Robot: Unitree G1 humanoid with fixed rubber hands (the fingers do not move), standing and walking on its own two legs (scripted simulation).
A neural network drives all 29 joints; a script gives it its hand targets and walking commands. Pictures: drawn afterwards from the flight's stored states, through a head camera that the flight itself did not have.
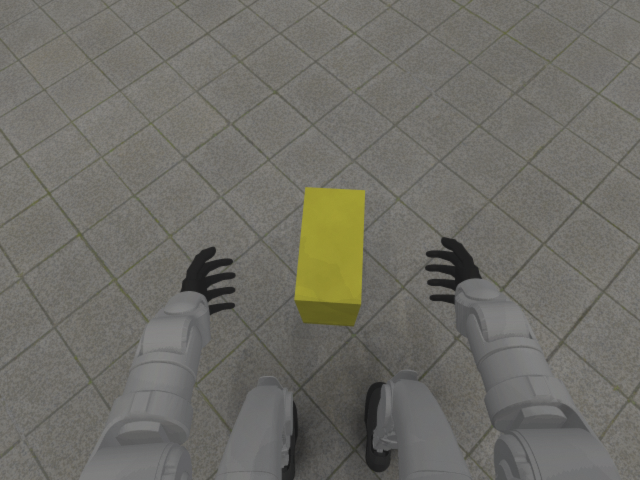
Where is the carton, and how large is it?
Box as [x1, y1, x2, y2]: [294, 187, 364, 326]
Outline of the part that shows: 305,187 294,300 303,322 353,326 360,305 364,190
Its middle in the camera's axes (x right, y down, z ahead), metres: +0.03 +0.05 +1.00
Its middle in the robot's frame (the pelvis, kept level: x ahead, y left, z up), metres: +0.54 +0.01 -0.53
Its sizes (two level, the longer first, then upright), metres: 0.271 0.141 0.291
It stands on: the floor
